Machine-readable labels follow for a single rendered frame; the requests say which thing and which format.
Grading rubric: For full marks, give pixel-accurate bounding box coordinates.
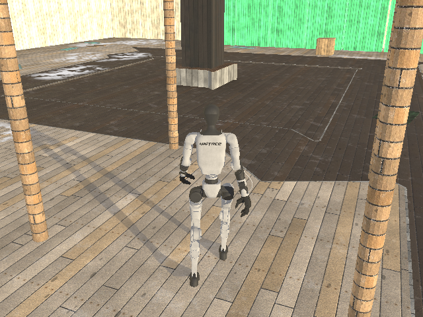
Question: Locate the right robot upper arm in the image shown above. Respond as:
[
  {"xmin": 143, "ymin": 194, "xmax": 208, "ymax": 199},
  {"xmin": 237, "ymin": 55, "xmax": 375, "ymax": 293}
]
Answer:
[{"xmin": 225, "ymin": 133, "xmax": 241, "ymax": 170}]

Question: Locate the right robot forearm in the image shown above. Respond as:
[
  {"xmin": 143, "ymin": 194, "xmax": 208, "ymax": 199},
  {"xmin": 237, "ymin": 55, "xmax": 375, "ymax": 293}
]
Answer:
[{"xmin": 235, "ymin": 160, "xmax": 249, "ymax": 197}]

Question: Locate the robot left hand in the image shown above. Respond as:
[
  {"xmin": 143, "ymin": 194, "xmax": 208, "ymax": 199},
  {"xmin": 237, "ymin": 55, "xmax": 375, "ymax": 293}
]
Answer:
[{"xmin": 179, "ymin": 173, "xmax": 195, "ymax": 185}]

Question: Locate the left robot upper arm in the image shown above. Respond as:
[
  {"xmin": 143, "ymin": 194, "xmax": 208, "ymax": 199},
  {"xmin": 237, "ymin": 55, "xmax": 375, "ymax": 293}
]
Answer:
[{"xmin": 181, "ymin": 132, "xmax": 198, "ymax": 166}]

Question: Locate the robot right foot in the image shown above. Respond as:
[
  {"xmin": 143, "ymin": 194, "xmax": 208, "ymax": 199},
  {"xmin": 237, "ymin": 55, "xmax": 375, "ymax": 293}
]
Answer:
[{"xmin": 219, "ymin": 245, "xmax": 228, "ymax": 260}]

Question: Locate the right robot thigh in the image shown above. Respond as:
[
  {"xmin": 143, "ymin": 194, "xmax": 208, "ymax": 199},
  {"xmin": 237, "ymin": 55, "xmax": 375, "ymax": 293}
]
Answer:
[{"xmin": 219, "ymin": 183, "xmax": 234, "ymax": 223}]

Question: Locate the left robot forearm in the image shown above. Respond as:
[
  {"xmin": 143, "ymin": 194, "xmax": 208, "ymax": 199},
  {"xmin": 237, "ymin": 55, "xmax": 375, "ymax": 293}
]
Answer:
[{"xmin": 179, "ymin": 157, "xmax": 189, "ymax": 177}]

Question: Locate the robot right hand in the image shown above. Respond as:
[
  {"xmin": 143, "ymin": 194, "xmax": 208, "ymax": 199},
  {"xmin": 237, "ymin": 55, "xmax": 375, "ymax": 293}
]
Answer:
[{"xmin": 235, "ymin": 195, "xmax": 251, "ymax": 217}]

